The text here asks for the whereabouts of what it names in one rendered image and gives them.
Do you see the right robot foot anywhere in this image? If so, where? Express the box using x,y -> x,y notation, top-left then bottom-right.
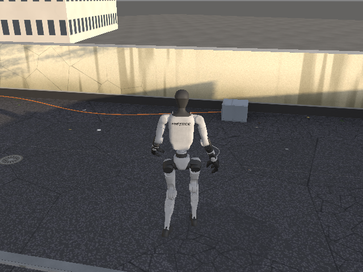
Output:
189,213 -> 198,227

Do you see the robot right hand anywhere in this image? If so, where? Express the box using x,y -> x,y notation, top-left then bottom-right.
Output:
206,159 -> 219,173

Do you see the robot torso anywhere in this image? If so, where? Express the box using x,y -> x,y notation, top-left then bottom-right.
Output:
168,111 -> 195,170

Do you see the left robot forearm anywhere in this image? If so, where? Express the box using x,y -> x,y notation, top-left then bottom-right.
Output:
151,135 -> 160,151

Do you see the robot left hand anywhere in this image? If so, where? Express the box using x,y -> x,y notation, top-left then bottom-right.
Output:
151,147 -> 164,156

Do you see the robot left upper arm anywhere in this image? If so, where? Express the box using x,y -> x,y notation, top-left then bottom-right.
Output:
154,114 -> 170,144

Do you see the robot right upper arm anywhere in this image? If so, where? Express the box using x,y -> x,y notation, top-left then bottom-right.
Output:
193,114 -> 209,147

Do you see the right robot forearm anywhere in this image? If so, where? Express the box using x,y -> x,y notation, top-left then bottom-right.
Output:
204,138 -> 217,162

